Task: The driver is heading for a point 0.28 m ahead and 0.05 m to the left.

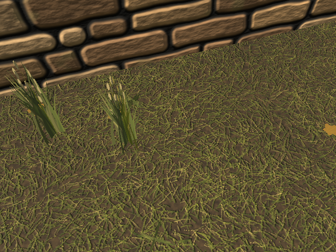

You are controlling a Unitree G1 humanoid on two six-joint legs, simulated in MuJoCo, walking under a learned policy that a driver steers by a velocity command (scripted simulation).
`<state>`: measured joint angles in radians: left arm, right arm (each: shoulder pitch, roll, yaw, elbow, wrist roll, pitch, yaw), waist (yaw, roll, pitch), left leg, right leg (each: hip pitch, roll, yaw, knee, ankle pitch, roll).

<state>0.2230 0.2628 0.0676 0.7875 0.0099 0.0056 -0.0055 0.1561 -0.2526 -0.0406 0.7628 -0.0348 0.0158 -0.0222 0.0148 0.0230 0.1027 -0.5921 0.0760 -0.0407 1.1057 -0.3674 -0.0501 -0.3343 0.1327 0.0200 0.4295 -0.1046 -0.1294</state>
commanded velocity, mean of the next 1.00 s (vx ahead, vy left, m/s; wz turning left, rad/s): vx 0.02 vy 0.00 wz -0.10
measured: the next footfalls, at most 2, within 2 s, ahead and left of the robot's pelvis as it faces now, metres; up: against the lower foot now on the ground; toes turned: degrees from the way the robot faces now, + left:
left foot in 0.32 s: +0.10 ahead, +0.15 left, +0.00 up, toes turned -6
